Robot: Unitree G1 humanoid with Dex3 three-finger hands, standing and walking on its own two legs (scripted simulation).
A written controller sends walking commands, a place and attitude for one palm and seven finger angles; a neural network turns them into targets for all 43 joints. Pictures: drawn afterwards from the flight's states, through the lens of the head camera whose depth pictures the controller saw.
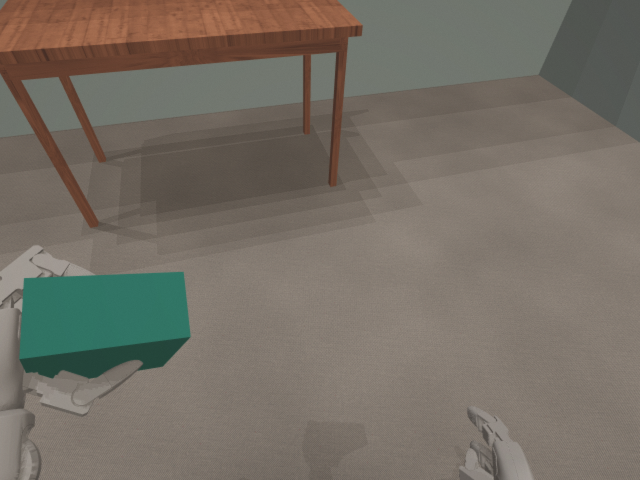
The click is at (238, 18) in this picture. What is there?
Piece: table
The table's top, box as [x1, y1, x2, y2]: [0, 0, 362, 64]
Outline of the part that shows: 0,64 361,35 362,25 337,0 7,0 0,10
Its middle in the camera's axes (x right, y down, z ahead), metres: -0.52 -0.84 +1.44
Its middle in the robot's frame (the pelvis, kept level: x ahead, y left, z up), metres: +1.61 +0.62 -0.03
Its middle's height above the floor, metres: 0.74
